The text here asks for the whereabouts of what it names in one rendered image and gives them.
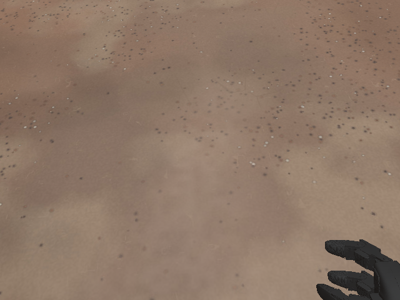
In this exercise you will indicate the robot right hand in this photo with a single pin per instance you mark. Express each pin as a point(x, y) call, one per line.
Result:
point(384, 285)

